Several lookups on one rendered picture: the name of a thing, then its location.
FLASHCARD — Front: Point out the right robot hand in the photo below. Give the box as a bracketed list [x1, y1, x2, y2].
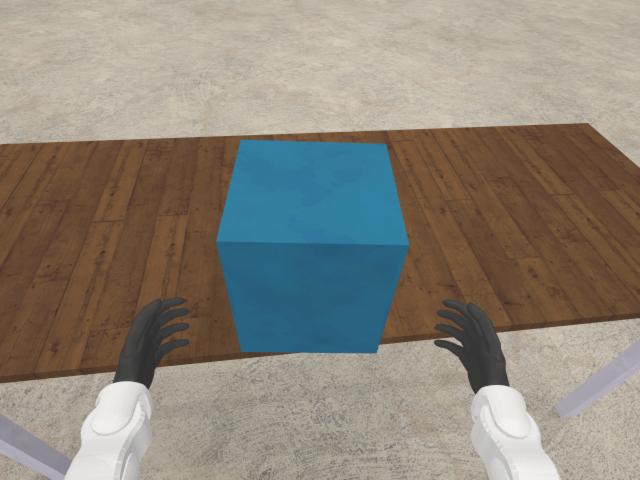
[434, 299, 510, 395]

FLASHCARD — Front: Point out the left robot forearm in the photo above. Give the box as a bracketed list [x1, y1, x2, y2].
[64, 381, 153, 480]

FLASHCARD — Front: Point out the table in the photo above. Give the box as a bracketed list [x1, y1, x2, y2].
[0, 123, 640, 480]

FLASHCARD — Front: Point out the right robot forearm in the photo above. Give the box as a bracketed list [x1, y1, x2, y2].
[470, 385, 561, 480]

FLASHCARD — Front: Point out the carton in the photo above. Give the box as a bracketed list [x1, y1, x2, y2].
[216, 140, 409, 354]

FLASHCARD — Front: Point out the left robot hand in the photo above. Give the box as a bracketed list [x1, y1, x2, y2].
[113, 297, 189, 390]

